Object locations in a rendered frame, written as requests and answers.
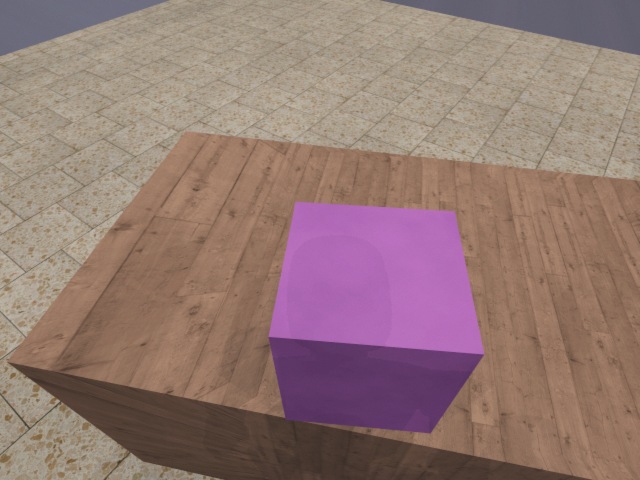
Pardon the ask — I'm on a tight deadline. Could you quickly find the carton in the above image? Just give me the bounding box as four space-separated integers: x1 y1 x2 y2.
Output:
269 202 484 433

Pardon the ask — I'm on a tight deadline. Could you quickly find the pedestal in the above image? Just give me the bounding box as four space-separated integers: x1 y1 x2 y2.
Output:
7 131 640 480

